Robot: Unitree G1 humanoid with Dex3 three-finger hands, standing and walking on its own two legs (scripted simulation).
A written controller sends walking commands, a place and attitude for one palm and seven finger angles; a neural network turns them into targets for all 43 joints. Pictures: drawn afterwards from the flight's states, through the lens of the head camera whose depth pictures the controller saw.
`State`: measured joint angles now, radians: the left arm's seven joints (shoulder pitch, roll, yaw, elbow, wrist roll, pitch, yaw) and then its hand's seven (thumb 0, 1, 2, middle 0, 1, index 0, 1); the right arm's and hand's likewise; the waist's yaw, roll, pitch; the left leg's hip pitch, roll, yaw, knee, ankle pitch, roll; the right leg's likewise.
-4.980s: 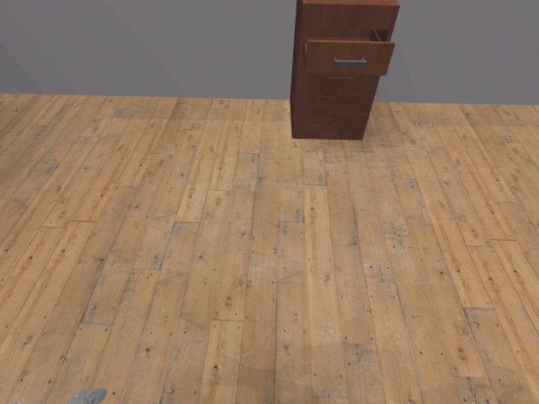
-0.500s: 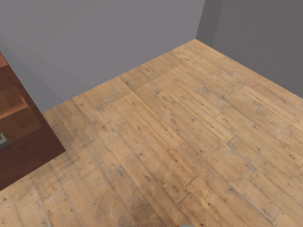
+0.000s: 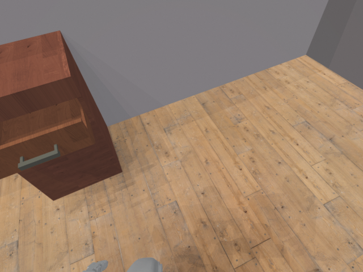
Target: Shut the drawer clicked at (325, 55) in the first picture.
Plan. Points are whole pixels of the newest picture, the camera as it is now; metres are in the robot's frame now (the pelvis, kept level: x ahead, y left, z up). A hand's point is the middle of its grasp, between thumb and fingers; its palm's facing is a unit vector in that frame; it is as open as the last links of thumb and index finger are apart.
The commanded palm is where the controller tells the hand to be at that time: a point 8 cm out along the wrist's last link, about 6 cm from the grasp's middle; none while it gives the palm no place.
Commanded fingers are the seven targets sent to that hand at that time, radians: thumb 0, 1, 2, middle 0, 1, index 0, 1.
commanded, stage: turn to face it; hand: left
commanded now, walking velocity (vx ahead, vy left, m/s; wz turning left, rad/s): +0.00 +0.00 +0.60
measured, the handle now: (39, 156) +0.54 +0.58 -0.20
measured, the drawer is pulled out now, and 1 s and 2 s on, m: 0.15 0.15 0.15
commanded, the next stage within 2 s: take the last steps up to it in 0.68 s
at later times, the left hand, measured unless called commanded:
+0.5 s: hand out of the picture +0.01 +0.27 -0.17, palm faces +0.31 -0.91 -0.28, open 7.4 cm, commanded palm none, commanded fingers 0.00 0.90 0.90 -0.20 -0.30 -0.20 -0.30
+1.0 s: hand out of the picture -0.05 +0.18 -0.15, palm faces +0.47 -0.84 -0.25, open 7.3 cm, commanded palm none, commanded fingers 0.00 0.90 0.90 -0.20 -0.30 -0.20 -0.30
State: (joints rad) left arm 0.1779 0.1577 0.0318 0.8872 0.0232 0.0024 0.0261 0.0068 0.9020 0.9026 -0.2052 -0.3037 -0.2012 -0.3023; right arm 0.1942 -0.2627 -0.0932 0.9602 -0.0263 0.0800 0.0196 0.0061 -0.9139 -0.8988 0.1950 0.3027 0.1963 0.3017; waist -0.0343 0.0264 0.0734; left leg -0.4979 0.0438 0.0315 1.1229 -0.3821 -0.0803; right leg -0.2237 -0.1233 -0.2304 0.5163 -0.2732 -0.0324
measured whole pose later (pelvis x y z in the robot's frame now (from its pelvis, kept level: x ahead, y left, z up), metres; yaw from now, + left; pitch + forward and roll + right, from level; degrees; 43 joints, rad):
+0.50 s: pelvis +0.00 +0.04 +0.00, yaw +16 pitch +0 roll +0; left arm 0.20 0.26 0.07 0.92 0.01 0.06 0.01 0.01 0.91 0.90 -0.20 -0.30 -0.20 -0.30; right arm 0.13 -0.21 -0.03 0.91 -0.02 0.03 0.00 0.00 -0.91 -0.90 0.20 0.30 0.20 0.30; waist 0.01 -0.01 0.09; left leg -0.23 -0.01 0.02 0.49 -0.26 0.03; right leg -0.45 -0.10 -0.04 1.00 -0.44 0.10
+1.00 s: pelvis +0.01 +0.00 +0.00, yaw +26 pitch -1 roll +2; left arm 0.29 0.17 0.04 0.99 0.03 -0.03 0.02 0.01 0.91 0.90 -0.21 -0.30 -0.20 -0.30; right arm 0.23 -0.23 -0.06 1.04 -0.03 0.08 0.03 0.01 -0.91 -0.90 0.20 0.30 0.20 0.30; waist 0.02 0.02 0.04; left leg -0.38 0.06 0.02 0.94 -0.37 -0.05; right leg -0.17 -0.09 -0.20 0.43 -0.23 -0.03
